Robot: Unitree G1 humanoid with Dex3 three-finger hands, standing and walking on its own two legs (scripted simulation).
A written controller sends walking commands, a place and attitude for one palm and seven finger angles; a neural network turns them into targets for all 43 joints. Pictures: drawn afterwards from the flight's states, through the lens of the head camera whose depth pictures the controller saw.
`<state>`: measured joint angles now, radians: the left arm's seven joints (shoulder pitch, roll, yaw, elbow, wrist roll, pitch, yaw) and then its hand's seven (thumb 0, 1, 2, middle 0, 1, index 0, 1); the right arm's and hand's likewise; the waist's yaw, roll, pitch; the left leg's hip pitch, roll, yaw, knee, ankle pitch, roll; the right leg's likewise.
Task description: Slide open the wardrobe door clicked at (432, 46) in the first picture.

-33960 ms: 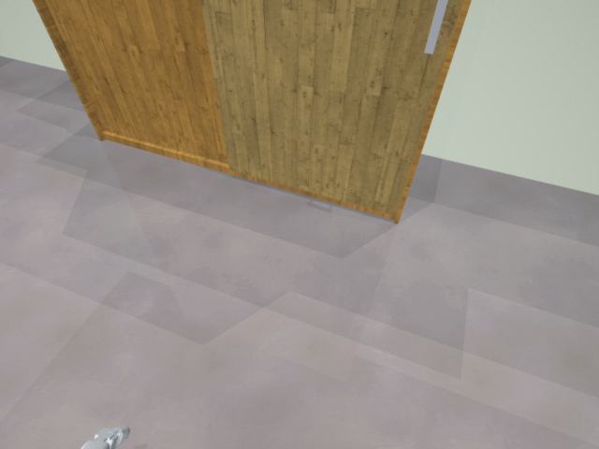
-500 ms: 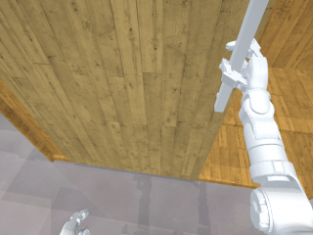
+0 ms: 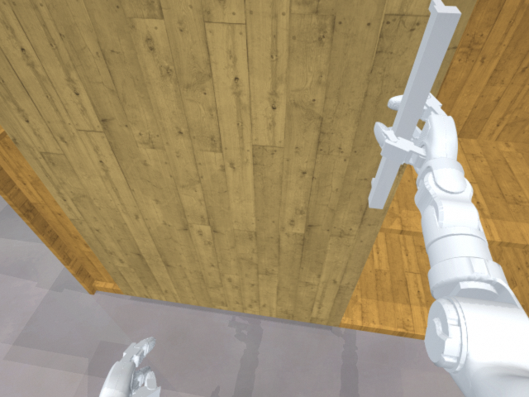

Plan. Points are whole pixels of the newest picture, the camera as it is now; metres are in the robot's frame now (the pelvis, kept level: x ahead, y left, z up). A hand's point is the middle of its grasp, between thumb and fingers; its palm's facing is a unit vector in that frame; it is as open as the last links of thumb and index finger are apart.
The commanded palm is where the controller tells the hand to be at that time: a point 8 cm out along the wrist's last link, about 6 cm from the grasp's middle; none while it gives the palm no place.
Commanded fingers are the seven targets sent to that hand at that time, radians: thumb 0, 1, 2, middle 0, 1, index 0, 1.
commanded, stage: loosen the grip on the handle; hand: right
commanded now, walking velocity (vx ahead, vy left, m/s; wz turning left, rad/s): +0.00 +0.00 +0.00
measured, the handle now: (400, 122) +0.49 -0.16 +0.19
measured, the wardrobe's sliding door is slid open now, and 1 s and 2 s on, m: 0.67 0.67 0.65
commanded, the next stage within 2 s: slip the hand off the handle in 0.46 s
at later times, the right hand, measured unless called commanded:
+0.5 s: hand (386, 145) +0.45 -0.14 +0.17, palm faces +0.08 +1.00 -0.06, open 14.4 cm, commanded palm +0.43 -0.19 +0.17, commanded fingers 0.00 0.55 -0.20 0.25 1.15 0.25 1.15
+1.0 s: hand (394, 145) +0.45 -0.15 +0.17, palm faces +0.03 +1.00 -0.05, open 14.4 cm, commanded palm +0.43 -0.24 +0.17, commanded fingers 0.00 0.55 -0.20 0.25 1.15 0.25 1.15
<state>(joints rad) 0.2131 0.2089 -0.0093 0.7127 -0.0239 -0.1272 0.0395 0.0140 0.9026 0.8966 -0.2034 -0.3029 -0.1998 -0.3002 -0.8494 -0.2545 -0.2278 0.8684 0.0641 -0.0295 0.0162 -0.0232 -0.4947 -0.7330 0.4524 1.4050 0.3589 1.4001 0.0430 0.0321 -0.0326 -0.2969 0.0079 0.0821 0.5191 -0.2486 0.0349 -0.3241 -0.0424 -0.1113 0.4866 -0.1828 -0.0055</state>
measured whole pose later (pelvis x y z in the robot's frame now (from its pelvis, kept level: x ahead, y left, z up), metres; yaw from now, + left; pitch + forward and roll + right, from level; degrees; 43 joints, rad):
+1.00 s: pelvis +0.00 -0.02 -0.01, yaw +3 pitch +3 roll +1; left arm 0.28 0.24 -0.05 0.66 -0.03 -0.11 0.07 0.01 0.90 0.90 -0.20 -0.30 -0.20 -0.30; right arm -0.76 -0.29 -0.21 0.82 0.07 -0.17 0.03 -0.01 0.56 -0.20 0.53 1.19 0.31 1.18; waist 0.05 0.00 -0.05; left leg -0.36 -0.01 0.03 0.56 -0.26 0.02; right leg -0.39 0.00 -0.06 0.58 -0.24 -0.04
